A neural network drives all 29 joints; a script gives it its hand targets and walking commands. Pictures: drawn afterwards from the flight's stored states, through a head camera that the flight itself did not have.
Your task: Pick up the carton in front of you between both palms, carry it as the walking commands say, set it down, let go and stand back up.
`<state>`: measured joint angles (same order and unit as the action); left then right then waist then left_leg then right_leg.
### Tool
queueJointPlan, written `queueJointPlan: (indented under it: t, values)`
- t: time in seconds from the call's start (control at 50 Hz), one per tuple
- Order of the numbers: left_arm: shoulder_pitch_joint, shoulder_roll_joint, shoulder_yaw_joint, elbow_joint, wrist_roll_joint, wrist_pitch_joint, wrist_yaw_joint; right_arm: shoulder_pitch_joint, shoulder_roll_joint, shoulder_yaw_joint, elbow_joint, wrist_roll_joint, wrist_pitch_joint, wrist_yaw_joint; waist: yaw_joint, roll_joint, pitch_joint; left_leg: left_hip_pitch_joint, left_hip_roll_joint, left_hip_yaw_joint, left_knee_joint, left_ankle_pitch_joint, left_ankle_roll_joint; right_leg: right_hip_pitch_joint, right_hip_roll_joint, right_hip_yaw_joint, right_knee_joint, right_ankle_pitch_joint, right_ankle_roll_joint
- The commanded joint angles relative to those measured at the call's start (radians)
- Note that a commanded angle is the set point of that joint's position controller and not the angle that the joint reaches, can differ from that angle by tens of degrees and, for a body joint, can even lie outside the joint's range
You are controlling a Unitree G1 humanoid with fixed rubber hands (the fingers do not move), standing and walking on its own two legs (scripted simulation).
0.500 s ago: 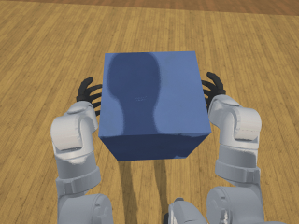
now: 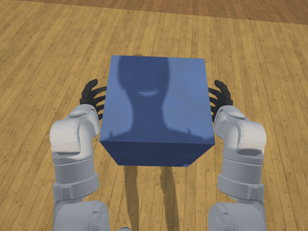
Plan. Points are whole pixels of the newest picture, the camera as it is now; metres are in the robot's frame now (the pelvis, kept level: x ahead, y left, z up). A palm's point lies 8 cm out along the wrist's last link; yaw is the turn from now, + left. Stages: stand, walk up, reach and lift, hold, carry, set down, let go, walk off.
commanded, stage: carry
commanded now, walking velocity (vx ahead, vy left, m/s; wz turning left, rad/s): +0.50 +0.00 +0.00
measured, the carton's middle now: (155, 119) +0.38 -0.01 +0.09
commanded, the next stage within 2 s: none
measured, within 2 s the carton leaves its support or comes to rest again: neither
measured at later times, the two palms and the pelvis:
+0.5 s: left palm (87, 38) +0.64 +0.19 +0.17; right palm (179, 34) +0.68 -0.11 +0.17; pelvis +0.32 +0.00 +0.04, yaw +1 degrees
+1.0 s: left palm out of the picture +0.99 +0.17 +0.25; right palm out of the picture +0.96 -0.13 +0.25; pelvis +0.63 +0.05 +0.10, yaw +0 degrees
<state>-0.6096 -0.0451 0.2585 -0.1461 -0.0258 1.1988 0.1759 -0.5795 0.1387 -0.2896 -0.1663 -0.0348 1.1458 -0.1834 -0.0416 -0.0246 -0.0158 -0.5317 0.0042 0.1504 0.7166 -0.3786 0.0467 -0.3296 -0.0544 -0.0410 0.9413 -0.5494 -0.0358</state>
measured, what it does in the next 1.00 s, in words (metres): climbs: right foot 0.05 m higher, then left foot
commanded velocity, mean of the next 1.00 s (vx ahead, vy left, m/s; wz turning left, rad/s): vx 0.50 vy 0.00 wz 0.00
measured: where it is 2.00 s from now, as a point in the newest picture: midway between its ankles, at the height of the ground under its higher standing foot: (141, 84)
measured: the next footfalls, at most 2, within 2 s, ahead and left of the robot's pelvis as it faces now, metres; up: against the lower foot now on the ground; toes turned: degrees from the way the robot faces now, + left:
right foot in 0.40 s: +0.45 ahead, -0.08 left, +0.05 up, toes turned -8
left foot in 0.76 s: +0.66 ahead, +0.14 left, +0.08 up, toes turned +7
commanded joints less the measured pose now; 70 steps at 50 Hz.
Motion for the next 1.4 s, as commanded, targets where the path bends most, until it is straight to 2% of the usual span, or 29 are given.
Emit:
queueJointPlan:
  t: [0.0,0.06,0.24,0.28,0.34,0.36,0.38,0.4,0.42,0.48,0.52,0.66,0.72,0.74,0.76,0.78,0.8,0.84,0.9,0.94,1.04,1.1,1.12,1.14,1.16,1.18,1.24,1.28,1.38]
  values:
    - [-0.503,-0.693,-0.494,0.008,-0.092,-0.004,-0.012,-0.616,0.692,0.669,-0.035,0.302,0.039,0.047,-0.053,0.042,-0.494,0.800,0.332,-0.615,-0.276,0.360,0.195,-0.553,0.017,0.062,0.438,0.048,-0.023]
    - [-0.514,-0.713,-0.454,0.029,-0.049,-0.017,-0.021,-0.846,0.772,0.736,-0.192,0.425,0.018,0.079,-0.032,0.049,-0.451,0.679,0.295,-0.455,-0.319,0.310,0.117,-0.530,0.012,0.028,0.369,0.180,-0.032]
    - [-0.584,-0.706,-0.494,0.069,-0.055,0.015,0.000,-0.597,0.676,0.574,0.072,0.278,0.045,0.056,-0.049,0.181,-0.325,0.779,0.202,-0.223,-0.384,0.653,0.133,-0.666,0.006,-0.135,0.136,0.207,-0.023]
    - [-0.611,-0.742,-0.520,-0.014,-0.103,0.004,-0.021,-0.668,0.728,0.619,0.014,0.324,0.048,0.062,0.007,0.167,-0.323,0.636,0.214,-0.133,-0.444,0.655,0.088,-0.445,0.017,-0.118,-0.053,0.257,-0.055]
    - [-0.618,-0.782,-0.558,0.005,-0.138,0.001,-0.032,-0.610,0.678,0.561,0.045,0.222,0.045,0.040,0.115,0.246,-0.438,0.539,0.220,-0.004,-0.168,1.190,0.048,0.029,0.141,-0.270,-0.104,0.246,-0.080]
    - [-0.596,-0.775,-0.527,0.092,-0.117,0.005,-0.034,-0.627,0.703,0.543,0.068,0.211,0.047,0.034,0.167,0.121,-0.492,0.430,0.156,0.031,0.069,1.123,0.029,0.245,0.176,-0.263,-0.240,0.220,-0.085]
    - [-0.572,-0.753,-0.536,0.031,-0.139,-0.009,-0.042,-0.597,0.689,0.559,0.062,0.215,0.045,0.030,0.213,-0.025,-0.553,0.208,0.074,0.022,0.359,0.749,-0.019,0.462,0.009,0.102,-0.408,-0.004,-0.135]
    - [-0.583,-0.724,-0.557,0.058,-0.140,-0.014,-0.046,-0.539,0.650,0.536,0.071,0.145,0.049,0.026,0.132,-0.271,-0.521,-0.085,-0.098,-0.046,0.618,-0.057,-0.036,0.580,-0.275,0.700,-0.602,0.062,-0.265]
    - [-0.606,-0.827,-0.600,0.029,-0.188,-0.023,-0.057,-0.595,0.698,0.540,0.022,0.168,0.037,0.034,0.124,-0.184,-0.520,-0.175,-0.059,-0.207,0.748,-0.100,-0.010,0.521,-0.286,0.795,-0.628,0.108,-0.313]
    - [-0.751,-0.925,-0.716,-0.057,-0.297,-0.046,-0.084,-0.525,0.739,0.502,0.078,0.108,0.024,0.025,0.117,0.058,-0.412,-0.229,0.049,-0.256,0.813,-0.078,0.018,0.278,-0.252,0.540,-0.517,0.313,-0.283]
    - [-0.778,-0.944,-0.708,-0.154,-0.360,-0.071,-0.108,-0.570,0.721,0.531,0.009,0.116,-0.006,0.018,0.069,-0.014,-0.492,-0.213,0.050,-0.216,0.672,-0.065,0.022,0.363,-0.199,0.312,-0.509,0.231,-0.201]
    - [-0.576,-0.681,-0.650,-0.171,-0.250,-0.046,-0.041,-0.483,0.597,0.575,-0.054,0.143,0.008,-0.002,0.121,-0.081,-0.413,-0.021,0.007,0.004,0.045,0.012,-0.025,0.241,-0.149,0.076,-0.553,0.368,-0.189]
    - [-0.480,-0.715,-0.592,-0.060,-0.206,-0.017,-0.042,-0.488,0.590,0.567,-0.024,0.183,0.044,0.011,-0.010,-0.052,-0.491,0.395,-0.090,0.109,-0.197,0.078,-0.009,0.173,-0.107,-0.076,-0.203,0.741,-0.106]
    - [-0.497,-0.672,-0.555,-0.012,-0.160,0.001,-0.037,-0.502,0.610,0.563,0.009,0.184,0.046,0.013,-0.058,0.094,-0.542,0.662,0.047,-0.136,-0.198,-0.038,0.034,-0.055,-0.066,-0.097,0.004,0.545,-0.034]
    - [-0.541,-0.660,-0.567,-0.019,-0.173,0.013,-0.032,-0.461,0.551,0.542,0.054,0.168,0.047,0.007,-0.043,0.365,-0.512,0.736,0.280,-0.628,-0.327,-0.048,0.147,-0.285,0.058,-0.096,0.208,0.250,0.002]
    - [-0.597,-0.674,-0.558,-0.077,-0.162,0.011,-0.025,-0.483,0.619,0.562,0.081,0.177,0.055,0.011,-0.044,0.443,-0.487,0.804,0.306,-0.802,-0.387,0.097,0.215,-0.466,0.112,0.004,0.346,0.025,-0.008]
    - [-0.610,-0.686,-0.553,-0.108,-0.156,-0.001,-0.026,-0.567,0.709,0.621,0.000,0.233,0.048,0.027,-0.060,0.183,-0.459,0.790,0.339,-0.738,-0.320,0.283,0.218,-0.529,0.057,0.050,0.450,0.014,-0.014]
    - [-0.568,-0.684,-0.480,-0.015,-0.111,0.000,-0.027,-0.698,0.747,0.657,-0.026,0.300,0.044,0.043,-0.074,0.045,-0.449,0.805,0.319,-0.577,-0.250,0.463,0.181,-0.620,0.034,0.062,0.485,0.084,-0.028]
    - [-0.501,-0.667,-0.426,0.013,-0.013,-0.027,-0.025,-0.769,0.791,0.716,-0.092,0.364,0.018,0.055,-0.041,-0.003,-0.447,0.744,0.301,-0.496,-0.309,0.288,0.145,-0.589,0.014,0.054,0.404,0.125,-0.036]
    - [-0.548,-0.723,-0.465,-0.005,-0.028,-0.024,-0.024,-0.804,0.818,0.718,-0.087,0.394,0.010,0.069,-0.018,0.122,-0.407,0.625,0.311,-0.418,-0.414,0.107,0.145,-0.555,-0.048,0.059,0.315,0.163,-0.034]
    - [-0.582,-0.632,-0.479,-0.008,-0.043,-0.007,-0.009,-0.651,0.709,0.655,0.008,0.328,0.028,0.042,-0.047,0.186,-0.297,0.535,0.189,-0.177,-0.430,0.491,0.113,-0.410,0.024,-0.154,-0.064,0.235,-0.029]
    - [-0.445,-0.623,-0.441,0.144,-0.044,0.029,-0.010,-0.565,0.642,0.570,0.109,0.262,0.057,0.023,0.110,0.245,-0.400,0.401,0.216,-0.032,-0.154,0.876,0.032,0.070,0.122,-0.258,-0.196,0.241,-0.054]
    - [-0.400,-0.648,-0.425,0.215,-0.030,0.032,-0.015,-0.617,0.631,0.568,0.069,0.249,0.060,0.022,0.156,0.114,-0.415,0.300,0.145,0.052,0.054,0.905,-0.007,0.256,0.152,-0.248,-0.260,0.259,-0.079]
    - [-0.488,-0.660,-0.450,0.125,-0.067,0.014,-0.022,-0.668,0.653,0.566,0.042,0.223,0.055,0.019,0.178,-0.119,-0.513,0.121,0.057,0.004,0.341,0.501,-0.067,0.422,-0.070,0.204,-0.452,-0.005,-0.109]
    - [-0.550,-0.658,-0.465,0.109,-0.072,0.013,-0.026,-0.630,0.666,0.536,0.089,0.189,0.068,0.014,0.110,-0.389,-0.470,-0.136,-0.077,-0.079,0.530,-0.095,-0.057,0.503,-0.270,0.718,-0.688,-0.077,-0.178]
    - [-0.563,-0.767,-0.504,0.074,-0.128,0.011,-0.041,-0.654,0.711,0.526,0.046,0.192,0.061,0.017,0.083,-0.218,-0.454,-0.152,-0.014,-0.202,0.644,-0.099,-0.036,0.392,-0.258,0.765,-0.689,-0.060,-0.179]
    - [-0.822,-0.911,-0.671,-0.093,-0.275,-0.032,-0.085,-0.578,0.793,0.477,0.125,0.109,0.036,0.016,0.090,0.086,-0.439,-0.218,0.053,-0.190,0.695,-0.019,-0.002,0.356,-0.234,0.474,-0.528,0.240,-0.189]
    - [-0.815,-0.896,-0.679,-0.122,-0.316,-0.056,-0.094,-0.607,0.792,0.527,0.043,0.128,0.008,0.014,0.096,-0.051,-0.459,-0.287,0.052,-0.165,0.631,-0.042,-0.006,0.418,-0.227,0.348,-0.535,0.349,-0.179]
    - [-0.664,-0.775,-0.655,-0.139,-0.279,-0.062,-0.085,-0.552,0.678,0.594,-0.033,0.129,-0.008,-0.004,0.118,-0.059,-0.435,-0.317,0.067,-0.095,0.406,0.037,-0.028,0.430,-0.193,0.199,-0.594,0.344,-0.184]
